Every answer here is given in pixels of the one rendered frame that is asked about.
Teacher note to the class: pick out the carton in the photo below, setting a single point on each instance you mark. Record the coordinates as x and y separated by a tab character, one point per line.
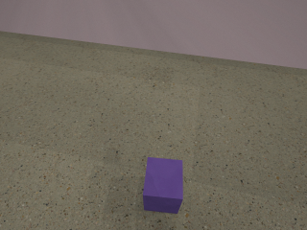
163	185

